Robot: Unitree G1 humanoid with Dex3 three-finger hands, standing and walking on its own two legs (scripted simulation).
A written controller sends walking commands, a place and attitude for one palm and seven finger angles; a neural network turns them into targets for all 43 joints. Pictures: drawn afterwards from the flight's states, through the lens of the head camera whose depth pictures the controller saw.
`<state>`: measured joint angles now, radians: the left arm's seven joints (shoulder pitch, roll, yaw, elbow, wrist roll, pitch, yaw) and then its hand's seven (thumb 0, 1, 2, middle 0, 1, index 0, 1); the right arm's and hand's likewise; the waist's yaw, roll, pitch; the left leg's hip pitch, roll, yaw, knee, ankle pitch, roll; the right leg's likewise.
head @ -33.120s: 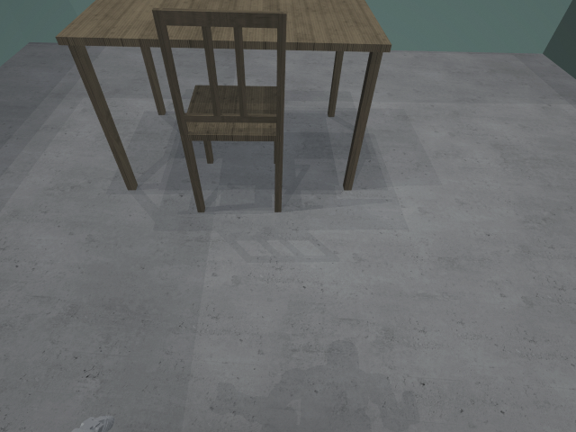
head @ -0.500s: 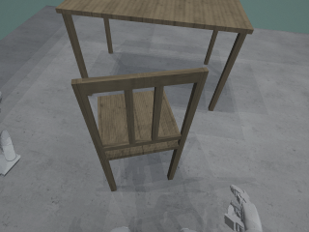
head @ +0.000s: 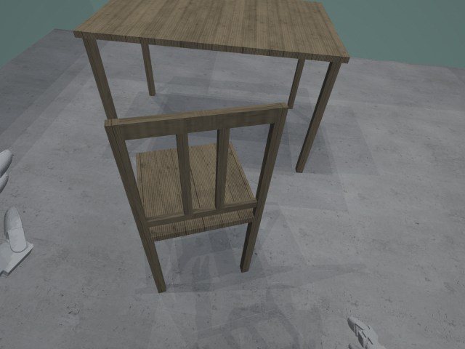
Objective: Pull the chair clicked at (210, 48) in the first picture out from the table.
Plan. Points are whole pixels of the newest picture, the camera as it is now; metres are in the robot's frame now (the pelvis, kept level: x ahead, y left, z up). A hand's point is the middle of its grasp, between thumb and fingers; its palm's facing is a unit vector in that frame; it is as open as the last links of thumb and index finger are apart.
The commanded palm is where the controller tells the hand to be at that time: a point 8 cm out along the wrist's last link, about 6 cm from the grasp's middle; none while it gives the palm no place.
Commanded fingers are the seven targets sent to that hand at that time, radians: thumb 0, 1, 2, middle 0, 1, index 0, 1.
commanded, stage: stop stepping back and stand still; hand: left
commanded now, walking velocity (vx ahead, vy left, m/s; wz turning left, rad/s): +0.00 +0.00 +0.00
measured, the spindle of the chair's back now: (185, 177) +0.55 +0.14 -0.08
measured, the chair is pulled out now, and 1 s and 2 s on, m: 0.59 0.59 0.59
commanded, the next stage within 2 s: let the arm hang, fingers relaxed in 0.20 s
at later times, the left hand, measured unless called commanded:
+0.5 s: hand (112, 346) +0.16 +0.22 -0.11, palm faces +0.05 -0.95 -0.29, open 7.4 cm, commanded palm none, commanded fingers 0.00 0.90 0.90 -0.20 -0.30 -0.20 -0.30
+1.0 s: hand out of the picture -0.02 +0.15 -0.17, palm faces +0.07 -0.97 -0.23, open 7.4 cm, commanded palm none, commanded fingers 0.00 0.90 0.90 -0.20 -0.30 -0.20 -0.30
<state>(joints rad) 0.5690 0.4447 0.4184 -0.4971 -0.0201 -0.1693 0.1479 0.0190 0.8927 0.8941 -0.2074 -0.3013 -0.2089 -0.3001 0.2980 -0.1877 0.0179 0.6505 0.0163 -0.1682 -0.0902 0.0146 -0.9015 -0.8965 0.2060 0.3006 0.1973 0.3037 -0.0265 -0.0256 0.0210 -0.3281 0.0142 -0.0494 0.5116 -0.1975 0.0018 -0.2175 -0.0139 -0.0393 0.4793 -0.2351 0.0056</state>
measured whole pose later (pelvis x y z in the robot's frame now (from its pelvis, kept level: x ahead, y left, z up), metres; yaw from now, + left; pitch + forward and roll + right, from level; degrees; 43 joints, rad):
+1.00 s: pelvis +0.04 -0.03 +0.00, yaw +2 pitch -2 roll +0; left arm 0.41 0.17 -0.02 1.05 0.00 0.02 0.03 0.01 0.92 0.89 -0.19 -0.30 -0.20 -0.30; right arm 0.30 -0.17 0.00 1.02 -0.01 0.01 -0.03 0.02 -0.92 -0.90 0.21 0.30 0.20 0.30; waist 0.02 0.04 0.07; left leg -0.29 0.02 -0.11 0.51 -0.20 -0.04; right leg -0.17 0.02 -0.06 0.52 -0.32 -0.03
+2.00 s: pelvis +0.05 -0.03 +0.00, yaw +2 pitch -2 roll +0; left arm 0.32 0.14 -0.01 1.06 0.00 0.01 0.03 0.01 0.91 0.89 -0.20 -0.30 -0.20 -0.30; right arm 0.30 -0.13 0.00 1.07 -0.01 0.01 -0.04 0.01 -0.91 -0.90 0.20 0.30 0.20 0.30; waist 0.00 0.01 0.08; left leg -0.26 0.02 -0.10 0.47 -0.19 -0.04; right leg -0.15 0.02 -0.05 0.47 -0.29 -0.03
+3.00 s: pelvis +0.05 -0.03 +0.00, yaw +1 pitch -2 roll +0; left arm 0.33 0.13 -0.01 1.05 0.00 0.01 0.03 0.01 0.91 0.89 -0.19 -0.30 -0.20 -0.30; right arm 0.31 -0.12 0.01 1.08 -0.01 0.01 -0.04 0.00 -0.91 -0.90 0.20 0.30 0.20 0.30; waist 0.00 0.00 0.08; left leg -0.24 0.02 -0.09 0.48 -0.20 -0.04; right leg -0.13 0.02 -0.04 0.47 -0.30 -0.03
